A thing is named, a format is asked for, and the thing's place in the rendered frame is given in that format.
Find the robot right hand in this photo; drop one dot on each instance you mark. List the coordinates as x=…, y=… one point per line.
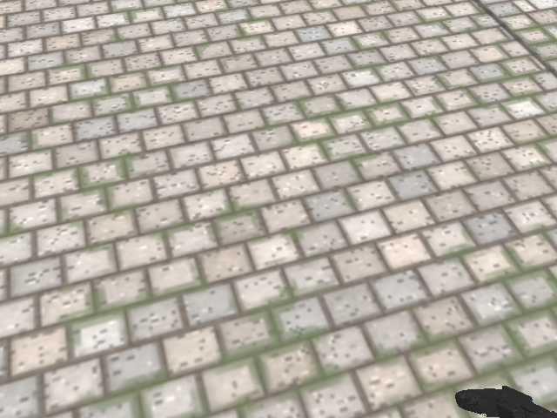
x=503, y=403

